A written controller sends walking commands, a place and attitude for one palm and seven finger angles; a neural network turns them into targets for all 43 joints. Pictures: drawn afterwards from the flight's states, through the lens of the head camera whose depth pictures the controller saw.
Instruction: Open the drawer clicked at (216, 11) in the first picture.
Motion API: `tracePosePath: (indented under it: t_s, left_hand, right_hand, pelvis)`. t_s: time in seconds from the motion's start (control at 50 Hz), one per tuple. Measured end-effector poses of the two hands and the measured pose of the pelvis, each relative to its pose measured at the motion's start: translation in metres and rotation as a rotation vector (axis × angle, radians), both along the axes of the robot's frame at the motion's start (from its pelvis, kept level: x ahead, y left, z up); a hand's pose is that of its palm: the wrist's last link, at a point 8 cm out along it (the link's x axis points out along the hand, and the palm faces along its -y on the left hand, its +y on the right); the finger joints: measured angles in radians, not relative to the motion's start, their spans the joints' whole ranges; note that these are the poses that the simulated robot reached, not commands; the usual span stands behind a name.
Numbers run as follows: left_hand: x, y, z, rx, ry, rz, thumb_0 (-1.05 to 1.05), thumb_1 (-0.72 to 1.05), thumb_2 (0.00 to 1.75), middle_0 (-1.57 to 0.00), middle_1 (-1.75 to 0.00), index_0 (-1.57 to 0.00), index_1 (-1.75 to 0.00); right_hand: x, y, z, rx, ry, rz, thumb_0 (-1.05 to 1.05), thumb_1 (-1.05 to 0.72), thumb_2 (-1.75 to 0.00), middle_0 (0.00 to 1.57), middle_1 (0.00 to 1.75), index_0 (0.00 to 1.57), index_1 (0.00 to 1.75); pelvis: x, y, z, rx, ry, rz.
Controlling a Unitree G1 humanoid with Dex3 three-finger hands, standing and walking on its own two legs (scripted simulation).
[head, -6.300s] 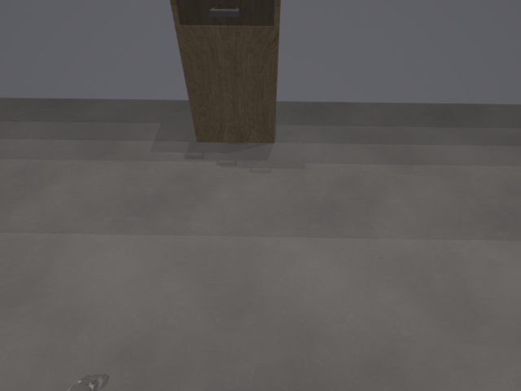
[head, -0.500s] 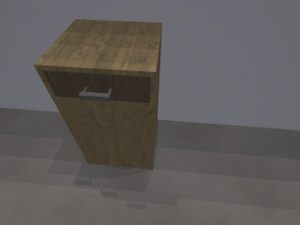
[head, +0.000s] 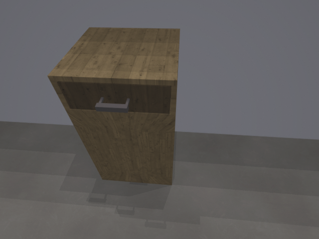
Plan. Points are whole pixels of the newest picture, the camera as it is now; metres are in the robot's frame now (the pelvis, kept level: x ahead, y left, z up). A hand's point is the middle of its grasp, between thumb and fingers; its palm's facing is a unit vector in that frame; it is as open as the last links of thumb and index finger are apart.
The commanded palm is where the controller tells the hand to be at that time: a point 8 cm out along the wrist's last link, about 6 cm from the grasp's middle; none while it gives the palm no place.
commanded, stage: look again from close up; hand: left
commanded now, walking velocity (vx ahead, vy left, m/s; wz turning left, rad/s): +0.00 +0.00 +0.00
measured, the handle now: (113, 104) +0.59 +0.22 -0.02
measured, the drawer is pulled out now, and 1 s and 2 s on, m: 0.00 0.00 0.00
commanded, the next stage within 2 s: shuffle to correct the standing spot in 0.04 s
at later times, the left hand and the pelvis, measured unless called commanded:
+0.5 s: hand out of the picture -0.01 +0.16 -0.19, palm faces +0.07 -0.99 -0.15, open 7.3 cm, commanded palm none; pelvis +0.03 +0.01 -0.01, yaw +0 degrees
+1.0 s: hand out of the picture +0.06 +0.17 -0.17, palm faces +0.01 -0.97 -0.23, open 7.3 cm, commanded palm none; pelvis +0.01 -0.01 -0.01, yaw +0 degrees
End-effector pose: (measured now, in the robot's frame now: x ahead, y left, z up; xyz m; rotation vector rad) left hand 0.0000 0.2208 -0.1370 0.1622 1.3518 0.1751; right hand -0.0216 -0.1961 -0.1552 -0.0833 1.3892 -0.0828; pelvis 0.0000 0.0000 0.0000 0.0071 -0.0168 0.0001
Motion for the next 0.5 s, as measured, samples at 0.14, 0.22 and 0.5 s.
tracePosePath:
  t_s: [0.14,0.22,0.5]
  left_hand:
    - [-0.005,-0.004,-0.002,-0.017,0.036,0.005,0.01,0.93,0.9,-0.19,-0.29,-0.2,-0.29]
    - [-0.01,-0.01,-0.005,-0.034,0.055,0.013,0.01,0.92,0.9,-0.19,-0.29,-0.2,-0.29]
    - [-0.011,-0.007,-0.02,-0.071,0.121,0.067,0.01,0.91,0.9,-0.2,-0.29,-0.2,-0.3]
  right_hand:
    - [0.003,-0.008,0.003,-0.027,0.015,0.001,0.0,-0.91,-0.9,0.2,0.3,0.2,0.3]
    - [0.005,-0.013,0.003,-0.04,0.027,0.007,0.0,-0.91,-0.9,0.2,0.3,0.2,0.3]
    - [0.028,-0.013,0.004,-0.081,0.053,0.019,0.0,-0.91,-0.9,0.2,0.3,0.2,0.3]
  pelvis:
    - [0.004,0.001,0.001,0.001,-0.001,-0.002]
    - [0.006,0.0,0.0,0.001,-0.002,-0.001]
    - [0.034,0.009,-0.009,-0.006,0.013,0.007]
